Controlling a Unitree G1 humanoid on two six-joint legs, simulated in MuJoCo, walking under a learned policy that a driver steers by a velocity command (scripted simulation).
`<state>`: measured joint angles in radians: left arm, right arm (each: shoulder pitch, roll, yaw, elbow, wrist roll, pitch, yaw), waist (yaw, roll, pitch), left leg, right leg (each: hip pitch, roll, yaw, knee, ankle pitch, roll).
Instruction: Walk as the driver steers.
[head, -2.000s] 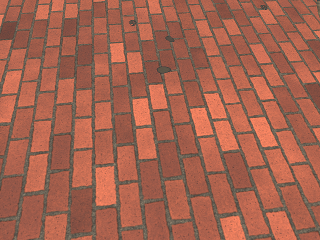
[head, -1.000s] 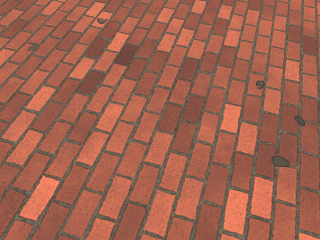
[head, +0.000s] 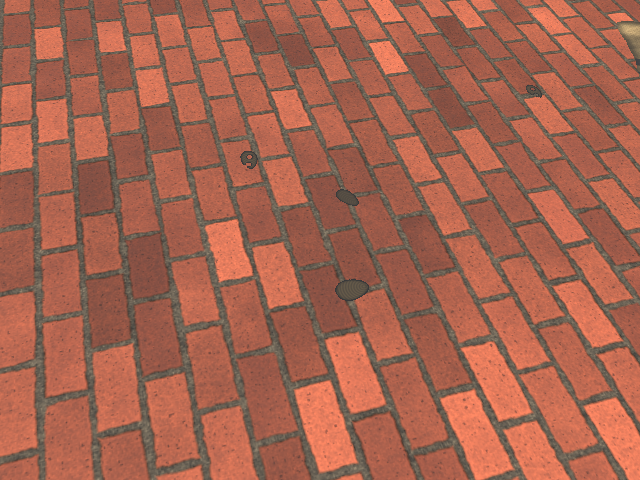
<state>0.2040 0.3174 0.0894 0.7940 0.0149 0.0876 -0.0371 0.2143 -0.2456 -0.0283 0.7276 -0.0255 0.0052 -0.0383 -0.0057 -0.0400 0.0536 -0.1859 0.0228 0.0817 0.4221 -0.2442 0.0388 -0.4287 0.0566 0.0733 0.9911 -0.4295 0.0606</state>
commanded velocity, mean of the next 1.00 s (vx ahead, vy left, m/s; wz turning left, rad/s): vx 0.26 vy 0.00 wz -0.09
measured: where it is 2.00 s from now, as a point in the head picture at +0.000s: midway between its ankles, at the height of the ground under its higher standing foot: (304, 334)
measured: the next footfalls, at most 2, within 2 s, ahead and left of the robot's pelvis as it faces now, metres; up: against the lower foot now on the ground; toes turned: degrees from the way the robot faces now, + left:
right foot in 0.16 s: +0.02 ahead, -0.12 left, +0.00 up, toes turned -1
left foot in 0.60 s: +0.10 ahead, +0.09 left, +0.00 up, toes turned -1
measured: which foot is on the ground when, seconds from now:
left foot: down 0.00-0.16, up 0.18-0.58, down 0.60-1.00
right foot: up 0.00-0.14, down 0.16-0.60, up 0.62-1.00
